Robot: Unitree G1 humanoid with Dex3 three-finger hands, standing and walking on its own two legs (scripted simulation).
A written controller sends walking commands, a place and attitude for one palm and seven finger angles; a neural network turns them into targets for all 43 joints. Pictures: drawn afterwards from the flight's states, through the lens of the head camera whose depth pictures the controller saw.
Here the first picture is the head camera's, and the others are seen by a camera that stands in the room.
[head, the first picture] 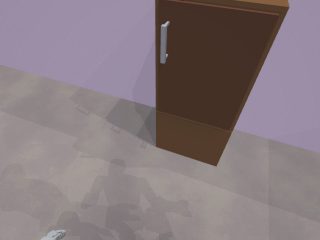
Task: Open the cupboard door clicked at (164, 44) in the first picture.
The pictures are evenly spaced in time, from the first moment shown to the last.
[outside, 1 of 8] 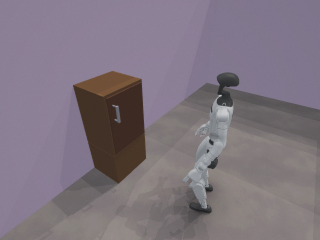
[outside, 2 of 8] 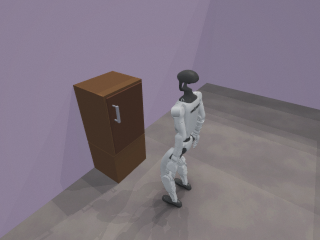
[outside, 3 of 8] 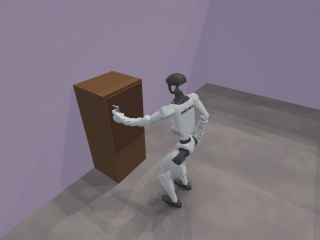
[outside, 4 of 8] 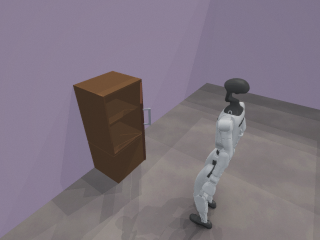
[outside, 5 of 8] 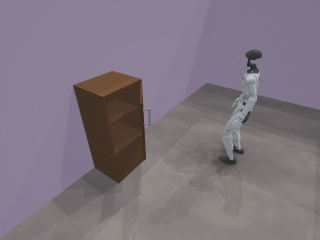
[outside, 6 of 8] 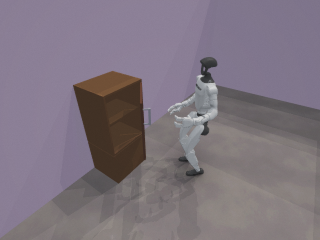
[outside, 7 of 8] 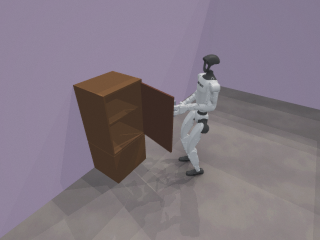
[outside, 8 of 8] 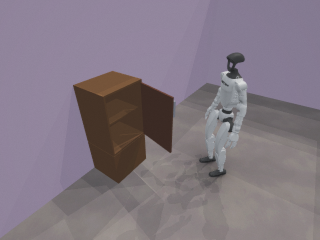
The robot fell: no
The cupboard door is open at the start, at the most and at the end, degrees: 0 78 77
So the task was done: yes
